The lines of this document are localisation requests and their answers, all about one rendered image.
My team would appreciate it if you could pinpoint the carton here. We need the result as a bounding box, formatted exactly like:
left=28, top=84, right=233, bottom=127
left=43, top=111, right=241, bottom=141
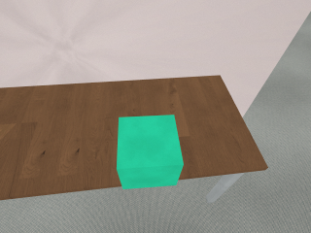
left=117, top=115, right=184, bottom=189

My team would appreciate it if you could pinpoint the table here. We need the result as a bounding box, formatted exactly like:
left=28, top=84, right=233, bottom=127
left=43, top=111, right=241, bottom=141
left=0, top=75, right=268, bottom=204

